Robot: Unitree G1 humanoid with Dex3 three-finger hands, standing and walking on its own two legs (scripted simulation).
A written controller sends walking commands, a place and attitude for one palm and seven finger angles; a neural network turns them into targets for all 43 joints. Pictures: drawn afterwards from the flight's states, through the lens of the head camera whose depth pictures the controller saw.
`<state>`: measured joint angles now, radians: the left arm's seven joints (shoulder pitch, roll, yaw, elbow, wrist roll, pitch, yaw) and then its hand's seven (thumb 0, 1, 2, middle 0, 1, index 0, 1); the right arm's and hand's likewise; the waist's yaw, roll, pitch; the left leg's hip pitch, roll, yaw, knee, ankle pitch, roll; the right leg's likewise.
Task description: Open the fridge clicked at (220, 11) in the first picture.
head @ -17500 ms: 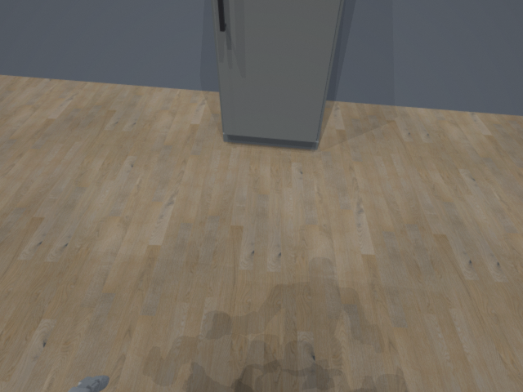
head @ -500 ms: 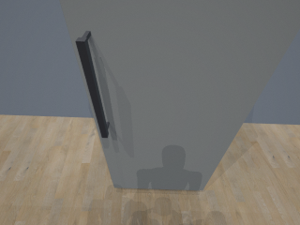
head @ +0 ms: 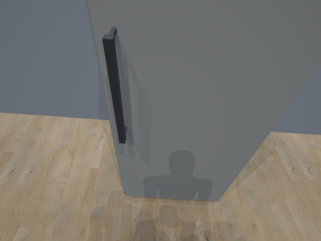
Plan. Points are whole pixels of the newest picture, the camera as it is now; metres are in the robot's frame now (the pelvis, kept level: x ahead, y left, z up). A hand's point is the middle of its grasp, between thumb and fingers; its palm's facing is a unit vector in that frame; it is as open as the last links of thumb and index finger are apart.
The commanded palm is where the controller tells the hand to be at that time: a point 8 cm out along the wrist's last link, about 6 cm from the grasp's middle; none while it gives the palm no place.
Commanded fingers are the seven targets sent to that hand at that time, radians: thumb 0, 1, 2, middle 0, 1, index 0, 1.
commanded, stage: come to a stop and stand still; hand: left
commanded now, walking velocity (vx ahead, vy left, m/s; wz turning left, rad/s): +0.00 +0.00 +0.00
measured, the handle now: (118, 96) +0.45 +0.15 +0.12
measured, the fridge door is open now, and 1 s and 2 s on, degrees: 0 0 0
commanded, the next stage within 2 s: look again from close up in 0.26 s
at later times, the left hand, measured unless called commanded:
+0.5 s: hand out of the picture -0.02 +0.16 -0.18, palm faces +0.02 -0.99 -0.14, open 7.4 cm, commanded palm none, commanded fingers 0.00 0.90 0.90 -0.20 -0.30 -0.20 -0.30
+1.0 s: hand out of the picture -0.01 +0.15 -0.18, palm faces +0.02 -0.99 -0.13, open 7.4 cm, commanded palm none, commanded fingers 0.00 0.90 0.90 -0.20 -0.30 -0.20 -0.30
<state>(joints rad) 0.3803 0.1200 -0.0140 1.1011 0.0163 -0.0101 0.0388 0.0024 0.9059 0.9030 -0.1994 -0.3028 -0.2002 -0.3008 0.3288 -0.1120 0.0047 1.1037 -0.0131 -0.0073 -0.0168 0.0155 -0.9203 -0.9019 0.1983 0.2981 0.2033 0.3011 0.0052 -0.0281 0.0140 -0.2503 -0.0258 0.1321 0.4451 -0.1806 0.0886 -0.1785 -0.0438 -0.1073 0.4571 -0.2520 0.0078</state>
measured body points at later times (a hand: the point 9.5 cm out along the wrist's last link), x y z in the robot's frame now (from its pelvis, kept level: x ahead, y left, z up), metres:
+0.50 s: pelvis +0.00 +0.01 +0.00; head +0.01 +0.03 +0.45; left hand -0.02 +0.22 -0.17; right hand -0.01 -0.20 -0.15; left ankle +0.04 +0.06 -0.74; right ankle +0.00 -0.12 -0.74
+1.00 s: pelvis +0.02 +0.00 +0.00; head +0.03 +0.01 +0.45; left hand -0.01 +0.20 -0.16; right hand -0.01 -0.20 -0.16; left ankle +0.04 +0.06 -0.74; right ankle +0.00 -0.12 -0.74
